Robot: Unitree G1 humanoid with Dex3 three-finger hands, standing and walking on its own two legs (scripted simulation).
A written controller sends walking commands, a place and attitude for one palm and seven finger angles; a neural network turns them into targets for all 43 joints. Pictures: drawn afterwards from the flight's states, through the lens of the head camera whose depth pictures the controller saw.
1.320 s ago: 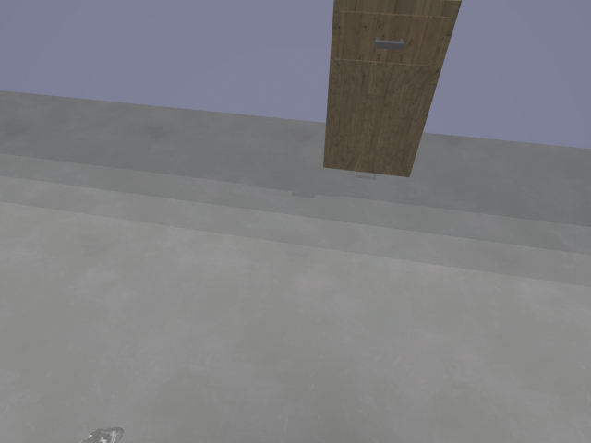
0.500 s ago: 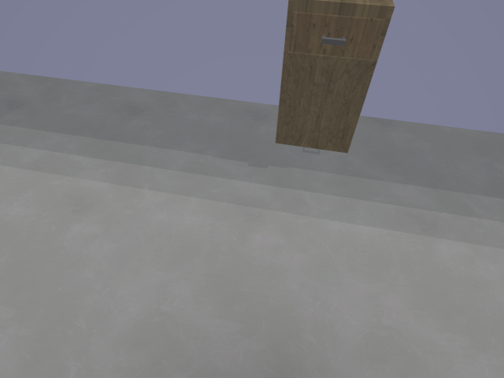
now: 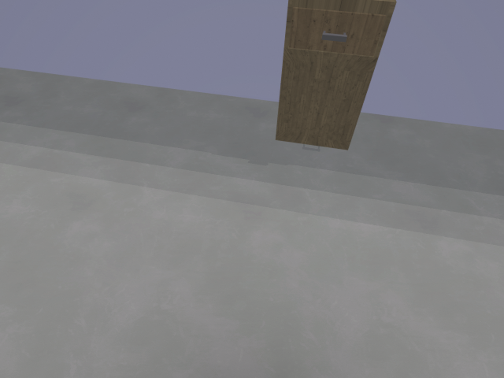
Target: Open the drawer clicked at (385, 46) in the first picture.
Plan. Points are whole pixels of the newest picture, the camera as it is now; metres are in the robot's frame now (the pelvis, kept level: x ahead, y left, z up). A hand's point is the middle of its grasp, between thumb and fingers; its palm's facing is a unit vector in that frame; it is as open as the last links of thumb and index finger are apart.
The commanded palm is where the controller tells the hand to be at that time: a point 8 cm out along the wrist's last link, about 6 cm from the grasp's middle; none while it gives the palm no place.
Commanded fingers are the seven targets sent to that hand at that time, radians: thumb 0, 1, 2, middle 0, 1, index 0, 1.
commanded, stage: look at it before walking up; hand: left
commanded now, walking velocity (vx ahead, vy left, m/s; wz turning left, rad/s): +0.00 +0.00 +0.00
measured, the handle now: (334, 35) +1.55 -0.29 -0.09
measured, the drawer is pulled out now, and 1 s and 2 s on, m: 0.00 0.00 0.00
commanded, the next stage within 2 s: walk to a spot facing it in 0.12 s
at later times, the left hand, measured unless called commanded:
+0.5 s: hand out of the picture +0.06 +0.20 -0.18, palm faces -0.09 -0.97 -0.24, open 7.4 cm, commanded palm none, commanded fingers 0.00 0.90 0.90 -0.20 -0.30 -0.20 -0.30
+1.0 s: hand (165, 352) +0.21 +0.19 -0.20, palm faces -0.22 -0.96 -0.18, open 7.4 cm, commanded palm none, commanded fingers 0.00 0.90 0.90 -0.20 -0.30 -0.20 -0.30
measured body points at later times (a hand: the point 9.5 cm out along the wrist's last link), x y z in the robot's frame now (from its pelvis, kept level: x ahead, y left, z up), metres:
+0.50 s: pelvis +0.04 -0.01 -0.02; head +0.04 -0.01 +0.43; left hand +0.07 +0.25 -0.16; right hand +0.06 -0.28 -0.16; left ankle +0.00 +0.12 -0.75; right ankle +0.01 -0.12 -0.74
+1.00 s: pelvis +0.21 +0.00 -0.03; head +0.24 +0.01 +0.42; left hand +0.22 +0.24 -0.18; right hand +0.29 -0.27 -0.14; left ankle +0.34 +0.07 -0.75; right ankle +0.04 -0.10 -0.73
